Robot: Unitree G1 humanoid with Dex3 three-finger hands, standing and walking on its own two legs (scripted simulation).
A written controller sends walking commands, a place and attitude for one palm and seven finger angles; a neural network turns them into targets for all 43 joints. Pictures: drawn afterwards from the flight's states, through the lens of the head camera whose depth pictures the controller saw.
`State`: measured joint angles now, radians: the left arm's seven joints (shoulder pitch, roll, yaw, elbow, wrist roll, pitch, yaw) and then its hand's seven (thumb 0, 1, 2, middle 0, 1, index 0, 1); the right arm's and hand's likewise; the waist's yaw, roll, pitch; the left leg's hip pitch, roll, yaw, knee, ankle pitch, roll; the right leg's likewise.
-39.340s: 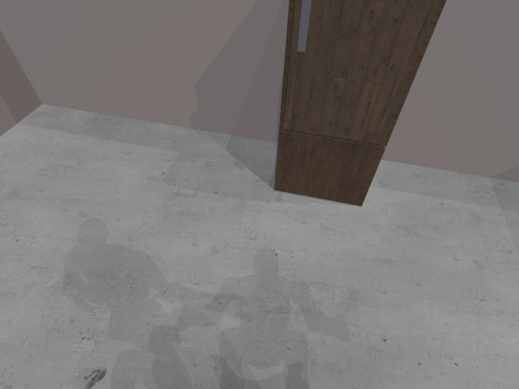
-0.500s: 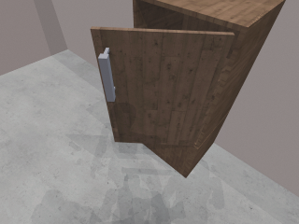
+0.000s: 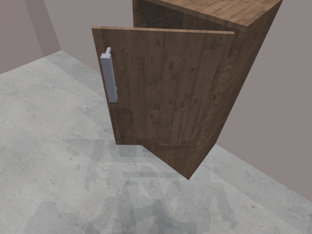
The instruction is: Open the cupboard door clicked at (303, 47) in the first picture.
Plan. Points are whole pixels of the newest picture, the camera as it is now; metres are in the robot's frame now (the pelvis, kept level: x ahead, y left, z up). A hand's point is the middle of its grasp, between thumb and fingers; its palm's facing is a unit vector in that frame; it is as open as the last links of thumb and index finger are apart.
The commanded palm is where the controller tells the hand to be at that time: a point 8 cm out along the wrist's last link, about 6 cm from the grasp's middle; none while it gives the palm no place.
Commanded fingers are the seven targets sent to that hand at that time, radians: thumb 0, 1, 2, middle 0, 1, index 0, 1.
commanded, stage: look again from close up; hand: left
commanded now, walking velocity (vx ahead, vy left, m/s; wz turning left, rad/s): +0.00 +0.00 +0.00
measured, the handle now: (111, 75) +0.56 +0.19 +0.10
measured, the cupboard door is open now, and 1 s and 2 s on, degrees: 39 39 39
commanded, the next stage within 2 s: raise the hand with hooked fingers in 0.50 s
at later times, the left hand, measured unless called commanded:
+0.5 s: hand out of the picture +0.04 +0.18 -0.16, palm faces -0.02 -0.96 -0.28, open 7.4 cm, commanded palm none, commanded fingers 0.00 0.90 0.90 -0.20 -0.30 -0.20 -0.30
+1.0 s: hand (91, 219) +0.17 +0.17 -0.05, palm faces +0.09 -0.99 -0.05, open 8.4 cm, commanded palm +0.14 +0.24 -0.02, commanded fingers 0.00 0.41 0.69 -0.23 -0.62 -0.23 -0.62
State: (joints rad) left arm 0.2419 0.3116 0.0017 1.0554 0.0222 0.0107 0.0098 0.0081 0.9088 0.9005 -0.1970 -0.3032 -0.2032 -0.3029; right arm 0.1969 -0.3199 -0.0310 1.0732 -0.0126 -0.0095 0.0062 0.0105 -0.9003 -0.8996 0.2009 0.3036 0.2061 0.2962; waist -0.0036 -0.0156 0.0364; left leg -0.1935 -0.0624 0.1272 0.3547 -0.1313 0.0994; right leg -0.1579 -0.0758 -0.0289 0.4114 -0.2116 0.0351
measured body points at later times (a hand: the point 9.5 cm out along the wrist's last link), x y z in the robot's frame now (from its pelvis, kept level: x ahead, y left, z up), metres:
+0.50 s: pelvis +0.01 -0.04 +0.00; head +0.01 -0.03 +0.45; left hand +0.04 +0.23 -0.14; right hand +0.07 -0.31 -0.14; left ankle +0.05 +0.05 -0.74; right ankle +0.01 -0.16 -0.74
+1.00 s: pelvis +0.00 -0.07 -0.06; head +0.05 -0.06 +0.38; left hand +0.16 +0.23 -0.04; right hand +0.22 -0.31 -0.12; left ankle +0.05 +0.05 -0.74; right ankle +0.01 -0.16 -0.74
